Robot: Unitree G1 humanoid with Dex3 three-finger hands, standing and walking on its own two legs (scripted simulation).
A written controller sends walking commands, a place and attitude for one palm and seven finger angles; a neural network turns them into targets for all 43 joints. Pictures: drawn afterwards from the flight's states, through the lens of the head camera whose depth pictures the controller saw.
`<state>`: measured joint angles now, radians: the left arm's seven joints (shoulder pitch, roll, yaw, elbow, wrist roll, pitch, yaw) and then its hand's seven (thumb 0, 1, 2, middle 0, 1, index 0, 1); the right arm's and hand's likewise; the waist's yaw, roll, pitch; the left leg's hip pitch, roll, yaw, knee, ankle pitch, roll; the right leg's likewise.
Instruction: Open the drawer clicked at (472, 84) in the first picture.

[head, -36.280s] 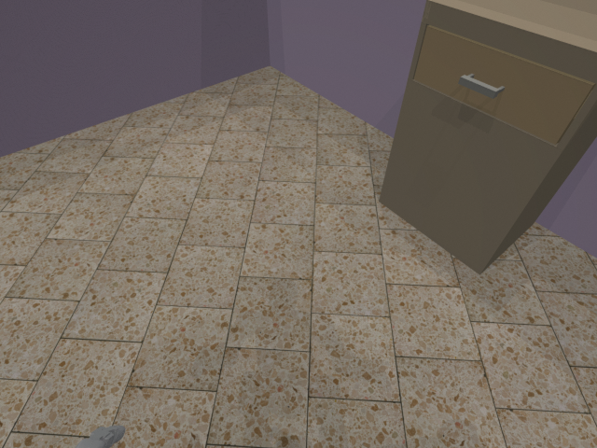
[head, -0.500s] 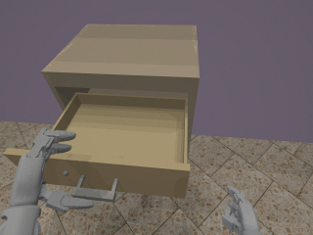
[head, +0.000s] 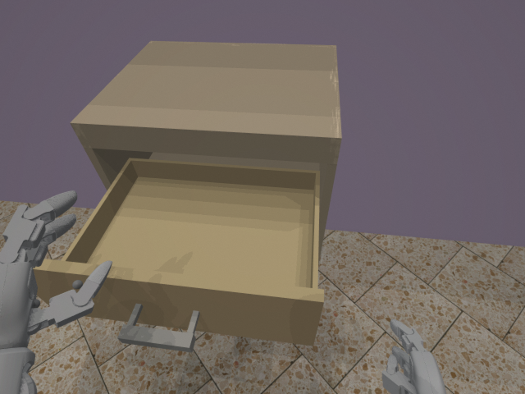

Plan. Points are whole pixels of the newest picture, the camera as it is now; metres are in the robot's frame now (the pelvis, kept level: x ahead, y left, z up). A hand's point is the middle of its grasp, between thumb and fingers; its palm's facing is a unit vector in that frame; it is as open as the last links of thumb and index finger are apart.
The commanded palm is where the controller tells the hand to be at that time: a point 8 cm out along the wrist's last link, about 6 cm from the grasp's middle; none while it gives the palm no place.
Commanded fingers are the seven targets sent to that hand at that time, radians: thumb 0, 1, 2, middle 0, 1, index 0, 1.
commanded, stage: draw the hand back to the body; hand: left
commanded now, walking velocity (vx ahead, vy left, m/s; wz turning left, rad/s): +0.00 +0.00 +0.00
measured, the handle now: (161, 325) +0.22 +0.21 -0.05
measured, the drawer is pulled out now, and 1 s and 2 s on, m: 0.30 0.30 0.30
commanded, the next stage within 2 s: step back with the hand held close in 0.32 s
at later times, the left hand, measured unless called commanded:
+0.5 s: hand (67, 286) +0.18 +0.24 +0.17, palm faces +0.42 -0.80 -0.43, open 7.5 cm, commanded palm +0.12 +0.28 +0.18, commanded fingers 0.00 0.90 0.90 -0.20 -0.30 -0.20 -0.30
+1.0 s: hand (32, 334) +0.13 +0.25 +0.17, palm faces +0.41 -0.80 -0.44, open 7.4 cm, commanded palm +0.07 +0.29 +0.18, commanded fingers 0.00 0.90 0.90 -0.20 -0.30 -0.20 -0.30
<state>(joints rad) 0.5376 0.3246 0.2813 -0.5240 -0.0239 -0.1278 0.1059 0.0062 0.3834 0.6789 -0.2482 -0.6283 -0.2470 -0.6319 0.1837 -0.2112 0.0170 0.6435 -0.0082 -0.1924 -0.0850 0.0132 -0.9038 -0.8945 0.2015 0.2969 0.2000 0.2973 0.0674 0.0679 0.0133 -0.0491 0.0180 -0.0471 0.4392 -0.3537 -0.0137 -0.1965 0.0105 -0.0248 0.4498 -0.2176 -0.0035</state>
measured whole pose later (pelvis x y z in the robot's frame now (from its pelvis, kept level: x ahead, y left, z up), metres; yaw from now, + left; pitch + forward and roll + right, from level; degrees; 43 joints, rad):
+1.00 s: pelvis -0.06 +0.01 -0.01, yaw +0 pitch +1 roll +1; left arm 0.60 0.37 0.39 -0.59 -0.02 -0.23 0.14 0.02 0.89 0.90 -0.21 -0.30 -0.21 -0.31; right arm 0.21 -0.18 0.02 0.54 0.00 -0.10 -0.07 0.01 -0.90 -0.89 0.20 0.30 0.20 0.30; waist 0.01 -0.03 -0.02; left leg -0.28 -0.03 -0.03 0.61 -0.34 0.00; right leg -0.42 -0.03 -0.01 0.60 -0.19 0.01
